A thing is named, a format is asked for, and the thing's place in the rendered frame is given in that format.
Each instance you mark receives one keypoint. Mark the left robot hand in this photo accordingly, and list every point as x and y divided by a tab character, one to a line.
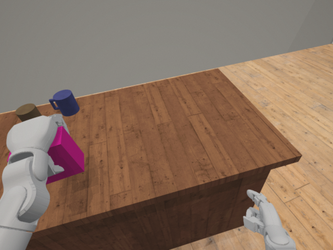
37	133

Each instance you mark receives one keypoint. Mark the robot left forearm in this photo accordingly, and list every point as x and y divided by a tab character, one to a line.
25	197

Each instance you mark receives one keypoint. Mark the right robot hand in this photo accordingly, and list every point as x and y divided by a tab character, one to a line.
256	220

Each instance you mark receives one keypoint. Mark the sponge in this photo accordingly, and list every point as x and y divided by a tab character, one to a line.
65	153

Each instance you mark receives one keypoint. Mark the robot right forearm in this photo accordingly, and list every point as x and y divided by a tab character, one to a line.
277	238

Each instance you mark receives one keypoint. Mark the table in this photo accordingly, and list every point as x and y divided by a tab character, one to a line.
166	163

